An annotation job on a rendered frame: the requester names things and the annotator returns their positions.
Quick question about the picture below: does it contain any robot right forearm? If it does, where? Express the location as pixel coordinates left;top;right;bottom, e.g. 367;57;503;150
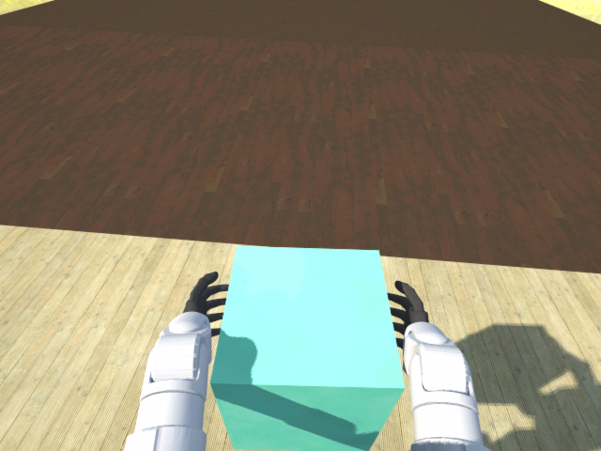
403;321;491;451

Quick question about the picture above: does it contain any carton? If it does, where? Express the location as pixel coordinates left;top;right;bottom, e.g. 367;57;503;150
210;246;405;451

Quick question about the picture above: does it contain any right robot hand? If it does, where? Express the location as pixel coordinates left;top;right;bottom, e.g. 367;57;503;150
387;281;429;349

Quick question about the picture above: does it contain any left robot hand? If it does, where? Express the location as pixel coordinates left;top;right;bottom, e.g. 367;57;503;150
183;272;229;337

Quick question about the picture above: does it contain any robot left forearm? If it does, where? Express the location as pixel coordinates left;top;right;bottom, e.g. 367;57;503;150
124;312;212;451

